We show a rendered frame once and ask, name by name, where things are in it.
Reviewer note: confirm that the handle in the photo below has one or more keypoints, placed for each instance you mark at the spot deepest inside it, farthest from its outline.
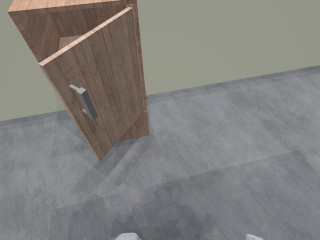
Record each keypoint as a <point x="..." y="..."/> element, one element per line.
<point x="86" y="102"/>

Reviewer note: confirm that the cupboard door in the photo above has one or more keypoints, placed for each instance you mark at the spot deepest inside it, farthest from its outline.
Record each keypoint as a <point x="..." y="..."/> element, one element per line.
<point x="105" y="62"/>

